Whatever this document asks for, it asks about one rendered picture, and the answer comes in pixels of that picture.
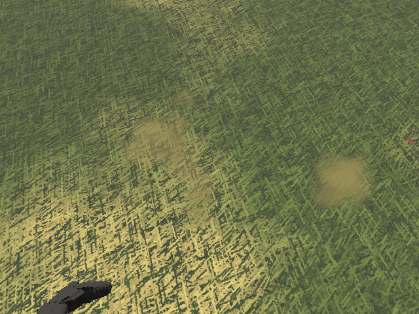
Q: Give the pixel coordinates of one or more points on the robot left hand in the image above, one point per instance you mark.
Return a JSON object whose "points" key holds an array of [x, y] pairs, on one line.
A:
{"points": [[75, 295]]}

